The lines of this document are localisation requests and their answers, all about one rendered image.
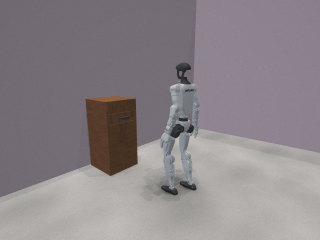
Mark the robot right upper arm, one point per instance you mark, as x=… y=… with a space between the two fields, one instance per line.
x=196 y=102

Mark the left robot foot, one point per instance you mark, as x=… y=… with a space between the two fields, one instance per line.
x=173 y=191

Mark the handle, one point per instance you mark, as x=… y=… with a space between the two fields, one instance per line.
x=124 y=118

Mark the robot left forearm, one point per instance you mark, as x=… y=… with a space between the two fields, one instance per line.
x=171 y=120

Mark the robot right forearm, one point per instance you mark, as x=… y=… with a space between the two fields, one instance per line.
x=195 y=115

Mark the cabinet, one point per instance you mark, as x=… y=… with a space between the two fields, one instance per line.
x=113 y=148

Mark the left robot hand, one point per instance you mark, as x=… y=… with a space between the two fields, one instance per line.
x=165 y=138

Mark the robot left upper arm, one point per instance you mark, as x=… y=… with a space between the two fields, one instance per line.
x=174 y=90

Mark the right robot thigh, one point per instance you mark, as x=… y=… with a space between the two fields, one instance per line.
x=183 y=143

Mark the right robot hand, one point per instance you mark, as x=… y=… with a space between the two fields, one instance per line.
x=196 y=127

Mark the drawer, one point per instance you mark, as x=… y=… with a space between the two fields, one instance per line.
x=115 y=117

